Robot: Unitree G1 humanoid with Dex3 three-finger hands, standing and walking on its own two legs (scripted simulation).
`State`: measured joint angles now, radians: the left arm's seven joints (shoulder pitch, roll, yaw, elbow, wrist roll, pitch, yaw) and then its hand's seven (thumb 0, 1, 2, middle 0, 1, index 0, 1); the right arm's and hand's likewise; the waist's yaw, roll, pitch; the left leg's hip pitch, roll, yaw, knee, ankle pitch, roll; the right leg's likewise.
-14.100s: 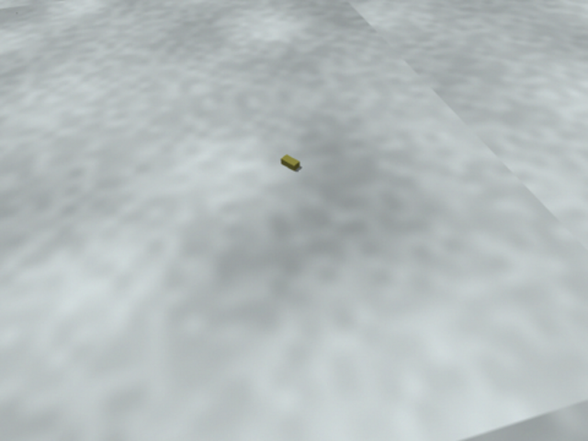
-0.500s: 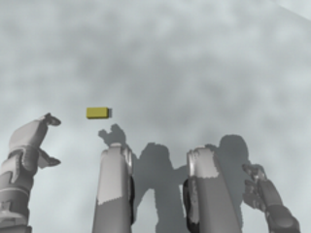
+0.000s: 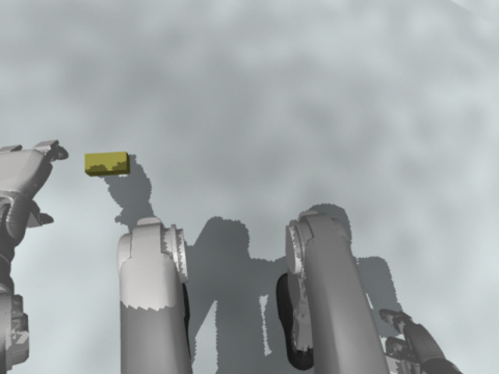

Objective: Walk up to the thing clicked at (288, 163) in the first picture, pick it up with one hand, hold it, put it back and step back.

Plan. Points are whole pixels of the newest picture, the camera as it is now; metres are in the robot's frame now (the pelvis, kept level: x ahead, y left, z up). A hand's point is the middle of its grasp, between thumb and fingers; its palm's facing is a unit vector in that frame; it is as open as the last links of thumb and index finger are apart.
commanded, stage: rise first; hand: left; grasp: from above
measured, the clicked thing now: (108, 164) +0.49 +0.31 -0.33
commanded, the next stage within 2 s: none
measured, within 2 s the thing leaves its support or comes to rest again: neither
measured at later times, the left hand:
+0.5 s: hand (55, 184) +0.40 +0.35 -0.20, palm faces -0.45 -0.07 -0.89, open 11.8 cm
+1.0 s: hand (63, 178) +0.42 +0.35 -0.21, palm faces -0.46 -0.10 -0.88, open 12.4 cm
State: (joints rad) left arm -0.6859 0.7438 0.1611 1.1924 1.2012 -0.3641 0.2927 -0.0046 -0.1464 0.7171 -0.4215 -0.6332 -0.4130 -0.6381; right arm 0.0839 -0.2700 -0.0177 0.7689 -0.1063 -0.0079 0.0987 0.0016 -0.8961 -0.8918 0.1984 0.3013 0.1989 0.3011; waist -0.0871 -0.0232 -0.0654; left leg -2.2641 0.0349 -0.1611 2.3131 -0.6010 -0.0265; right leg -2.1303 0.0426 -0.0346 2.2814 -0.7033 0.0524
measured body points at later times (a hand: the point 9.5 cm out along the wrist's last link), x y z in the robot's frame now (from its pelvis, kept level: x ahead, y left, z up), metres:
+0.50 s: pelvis +0.01 +0.00 -0.03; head +0.24 +0.08 +0.35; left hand +0.42 +0.35 -0.15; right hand +0.12 -0.28 -0.15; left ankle +0.10 +0.14 -0.32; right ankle +0.10 -0.14 -0.32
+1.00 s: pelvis +0.02 +0.00 -0.04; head +0.26 +0.07 +0.33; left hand +0.44 +0.35 -0.16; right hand +0.11 -0.28 -0.16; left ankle +0.10 +0.14 -0.32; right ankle +0.10 -0.14 -0.32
